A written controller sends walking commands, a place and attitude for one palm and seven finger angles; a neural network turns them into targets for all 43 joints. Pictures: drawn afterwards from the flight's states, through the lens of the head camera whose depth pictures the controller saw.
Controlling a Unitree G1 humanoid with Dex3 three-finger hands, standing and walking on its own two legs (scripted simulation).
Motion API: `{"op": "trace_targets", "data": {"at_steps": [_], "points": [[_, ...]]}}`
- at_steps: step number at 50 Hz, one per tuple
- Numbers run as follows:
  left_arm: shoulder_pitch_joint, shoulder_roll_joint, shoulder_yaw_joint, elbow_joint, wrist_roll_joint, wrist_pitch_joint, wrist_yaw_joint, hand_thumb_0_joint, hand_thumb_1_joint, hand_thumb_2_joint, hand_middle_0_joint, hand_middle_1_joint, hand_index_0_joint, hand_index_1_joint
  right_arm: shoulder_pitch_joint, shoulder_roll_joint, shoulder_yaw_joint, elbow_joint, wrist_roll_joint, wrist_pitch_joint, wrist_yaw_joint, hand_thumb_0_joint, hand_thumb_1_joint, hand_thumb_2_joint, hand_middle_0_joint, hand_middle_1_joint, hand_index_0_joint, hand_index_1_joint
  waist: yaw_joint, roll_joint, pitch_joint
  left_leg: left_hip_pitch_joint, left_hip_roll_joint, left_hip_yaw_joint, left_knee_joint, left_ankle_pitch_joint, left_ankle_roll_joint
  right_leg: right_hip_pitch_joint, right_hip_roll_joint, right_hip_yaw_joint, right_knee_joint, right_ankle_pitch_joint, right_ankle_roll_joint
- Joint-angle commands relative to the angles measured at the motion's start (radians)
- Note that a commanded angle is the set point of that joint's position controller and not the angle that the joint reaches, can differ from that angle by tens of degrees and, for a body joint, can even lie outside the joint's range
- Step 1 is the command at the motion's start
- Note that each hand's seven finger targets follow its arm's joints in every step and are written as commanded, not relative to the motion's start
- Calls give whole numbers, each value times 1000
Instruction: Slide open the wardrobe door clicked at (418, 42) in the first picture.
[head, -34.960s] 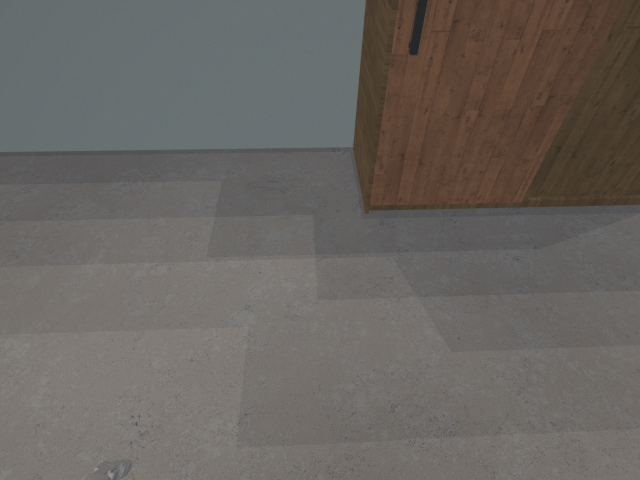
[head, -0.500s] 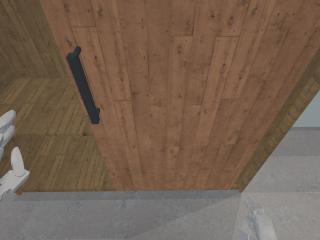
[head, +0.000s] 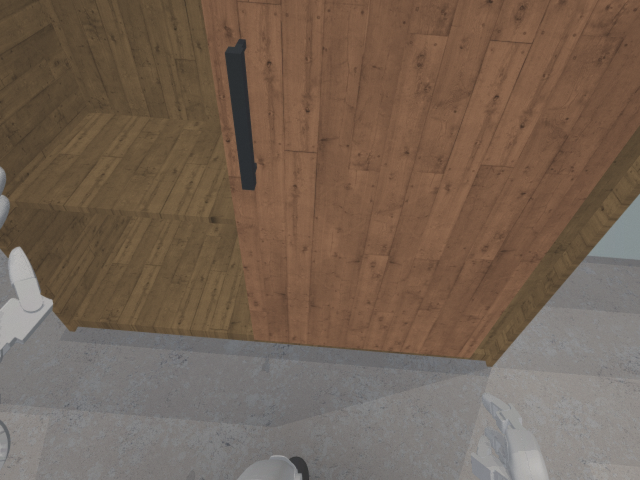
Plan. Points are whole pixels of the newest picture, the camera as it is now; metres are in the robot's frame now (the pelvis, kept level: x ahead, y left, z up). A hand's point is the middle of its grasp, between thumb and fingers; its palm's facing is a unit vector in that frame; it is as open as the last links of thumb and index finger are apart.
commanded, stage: step back with the hand held close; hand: left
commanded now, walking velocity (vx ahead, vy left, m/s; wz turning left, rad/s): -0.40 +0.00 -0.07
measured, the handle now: (245, 121) +0.63 +0.18 +0.13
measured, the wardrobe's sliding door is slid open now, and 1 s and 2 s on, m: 0.62 0.62 0.62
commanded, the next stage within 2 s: stop stepping back and stand still in 0.08 s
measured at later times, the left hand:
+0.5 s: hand out of the picture +0.05 +0.30 +0.19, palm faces +0.45 -0.83 -0.33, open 7.4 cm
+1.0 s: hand out of the picture -0.04 +0.32 +0.19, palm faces +0.41 -0.82 -0.39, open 7.4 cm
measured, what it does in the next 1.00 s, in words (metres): walks backwards: right foot, then left foot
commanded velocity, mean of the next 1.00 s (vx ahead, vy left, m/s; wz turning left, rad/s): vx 0.18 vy -0.04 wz -0.02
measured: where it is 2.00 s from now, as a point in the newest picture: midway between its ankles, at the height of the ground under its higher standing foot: outside the picture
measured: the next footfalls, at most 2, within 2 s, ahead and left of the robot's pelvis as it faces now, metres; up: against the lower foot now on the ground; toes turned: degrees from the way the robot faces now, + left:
right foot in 0.14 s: -0.05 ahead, -0.10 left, +0.00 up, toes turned +0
left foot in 0.34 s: +0.00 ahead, +0.14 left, +0.00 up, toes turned +1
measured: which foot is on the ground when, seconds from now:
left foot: down 0.00-0.14, up 0.16-0.32, down 0.34-0.56, up 0.58-0.88, down 0.90-1.00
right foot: up 0.00-0.12, down 0.14-0.36, up 0.38-0.56, down 0.58-1.00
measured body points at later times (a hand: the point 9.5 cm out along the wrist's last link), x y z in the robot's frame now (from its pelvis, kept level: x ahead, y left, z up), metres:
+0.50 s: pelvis -0.16 +0.04 +0.02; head -0.20 +0.06 +0.47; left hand +0.03 +0.34 +0.20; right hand +0.00 -0.19 -0.04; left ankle -0.04 +0.14 -0.71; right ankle -0.15 -0.05 -0.69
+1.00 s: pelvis -0.26 +0.07 +0.01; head -0.30 +0.08 +0.46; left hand -0.07 +0.36 +0.21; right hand -0.15 -0.19 -0.07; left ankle -0.21 +0.22 -0.72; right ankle -0.22 -0.02 -0.67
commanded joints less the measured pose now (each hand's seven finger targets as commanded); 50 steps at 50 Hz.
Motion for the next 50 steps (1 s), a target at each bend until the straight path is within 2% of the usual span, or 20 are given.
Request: {"op": "trace_targets", "data": {"at_steps": [1, 5, 6, 7, 8, 10, 15, 18, 19, 22, 26, 27, 29, 31, 34, 42, 43, 45, 47, 50], "points": [[20, 178, 139, -210, -23, -67, 3, 0, 900, 900, -200, -300, -200, -300, -106, -123, -66, -163, 3, -64, 13, 0, -900, -900, 200, 300, 200, 300, 36, 130, -206, -49, 221, -196, -451, -548, -55, 209, 54, -59, 160, -135, -31], [70, 188, 125, -298, -59, -54, 6, 0, 900, 900, -200, -300, -200, -300, -133, -101, -50, -171, 5, -72, 35, 0, -900, -900, 200, 300, 200, 300, 29, 188, -222, 121, 161, -47, -346, -398, -137, 172, 23, -69, -266, -201, -73], [50, 211, 137, -311, -61, -58, 9, 0, 900, 900, -200, -300, -200, -300, -131, -98, -49, -156, 5, -64, 36, 0, -900, -900, 200, 300, 200, 300, 24, 58, -205, 192, 102, 16, -124, -352, -167, 70, -75, 43, -488, -160, -119], [47, 248, 156, -322, -49, -67, 19, 0, 900, 900, -200, -300, -200, -300, -115, -82, -45, -139, 8, -51, 38, 0, -900, -900, 200, 300, 200, 300, 14, -201, -178, 263, 20, 32, 245, -281, -186, -144, -333, 434, -675, -158, -199], [-49, 253, 127, -341, -30, -77, 24, 0, 900, 900, -200, -300, -200, -300, -165, -87, -35, -136, 0, -47, 37, 0, -900, -900, 200, 300, 200, 300, 38, -282, -63, 88, -47, -25, 524, -426, -176, -206, -481, 581, -688, 122, -276], [-4, 193, 107, -227, -37, -48, 1, 0, 900, 900, -200, -300, -200, -300, -89, -87, -40, -112, 6, -50, 39, 0, -900, -900, 200, 300, 200, 300, 8, -264, -117, 1, -7, -121, 617, -372, -140, -44, -341, 288, -495, 419, -204], [-169, 151, 61, -119, -23, -1, -6, 0, 900, 900, -200, -300, -200, -300, -72, -110, -24, -92, 16, -55, -1, 0, -900, -900, 200, 300, 200, 300, -13, 20, -116, 301, 13, -26, -55, -209, -81, 14, -192, 147, -336, 235, -72], [-183, 140, 42, -163, -9, -9, 6, 0, 900, 900, -200, -300, -200, -300, -71, -143, -25, -144, 16, -74, -4, 0, -900, -900, 200, 300, 200, 300, -5, 205, -65, 180, 265, -355, -377, -609, 8, -8, -45, 38, -112, -46, 6], [-163, 152, 57, -170, -7, -11, 6, 0, 900, 900, -200, -300, -200, -300, -96, -152, -37, -160, 17, -73, -3, 0, -900, -900, 200, 300, 200, 300, 8, 131, -51, 105, 272, -349, -416, -699, 7, 24, -12, 11, -70, -22, 15], [-70, 182, 83, -283, -6, 4, -5, 0, 900, 900, -200, -300, -200, -300, -119, -118, -31, -145, -2, -63, 16, 0, -900, -900, 200, 300, 200, 300, 4, 234, -104, 2, 237, -332, -540, -838, -77, 131, 34, -34, 111, -64, -19], [50, 174, 75, -303, -12, 34, 12, 0, 900, 900, -200, -300, -200, -300, -112, -107, -33, -166, -2, -46, 23, 0, -900, -900, 200, 300, 200, 300, 15, 136, -144, 0, 174, -112, -342, -688, -65, 322, 41, -135, -213, -138, -67], [80, 199, 98, -284, -8, 41, 16, 0, 900, 900, -200, -300, -200, -300, -120, -108, -37, -175, -4, -36, 17, 0, -900, -900, 200, 300, 200, 300, 23, 74, -123, -66, 112, -44, -138, -672, -83, 358, 3, -66, -355, -150, -104], [10, 227, 114, -316, -11, 44, 6, 0, 900, 900, -200, -300, -200, -300, -112, -98, -53, -157, 9, -16, 17, 0, -900, -900, 200, 300, 200, 300, 25, -312, -37, -256, -28, 13, 616, -436, -116, 127, -432, 621, -704, -416, -316], [-74, 305, 216, -311, -25, -10, -6, 0, 900, 900, -200, -300, -200, -300, -74, -102, -45, -90, -17, -25, 18, 0, -900, -900, 200, 300, 200, 300, -48, -54, -93, -136, 53, -42, 721, -268, -137, -2, -349, 375, -593, -36, -275], [15, 174, 124, -62, -29, 17, -8, 0, 900, 900, -200, -300, -200, -300, -42, -98, -54, -87, 8, -11, 11, 0, -900, -900, 200, 300, 200, 300, -33, -114, -55, -151, 52, 2, 559, -252, -116, -6, -292, 312, -655, -465, -171], [-81, 150, 56, -157, -16, -19, 9, 0, 900, 900, -200, -300, -200, -300, -34, -110, -37, -101, 2, -81, -14, 0, -900, -900, 200, 300, 200, 300, -29, -162, -98, 280, 12, 96, -12, -380, -49, -16, -244, 190, -489, -333, -149], [-74, 158, 62, -173, -17, -25, 7, 0, 900, 900, -200, -300, -200, -300, -15, -133, -42, -104, -7, -88, -19, 0, -900, -900, 200, 300, 200, 300, -35, -75, -100, 351, 53, 0, -118, -484, -15, -80, -187, 154, -353, -337, -115], [-110, 181, 77, -237, -7, -35, 12, 0, 900, 900, -200, -300, -200, -300, -44, -162, -38, -119, 1, -83, -12, 0, -900, -900, 200, 300, 200, 300, -35, 277, 7, 328, 403, -514, -423, -816, 123, -318, -25, -52, 139, -148, -22], [-134, 298, 191, -264, 2, -58, 4, 0, 900, 900, -200, -300, -200, -300, -65, -134, -62, -105, -9, -72, -4, 0, -900, -900, 200, 300, 200, 300, -10, 136, -22, 173, 386, -411, -417, -659, 116, -200, -82, 16, 347, -40, -19], [-2, 169, 116, -228, 2, -34, -5, 0, 900, 900, -200, -300, -200, -300, -83, -125, -53, -106, 6, -77, 25, 0, -900, -900, 200, 300, 200, 300, 1, 255, 17, -12, 272, -165, -381, -675, 56, 10, -98, -55, 114, -6, -17]]}}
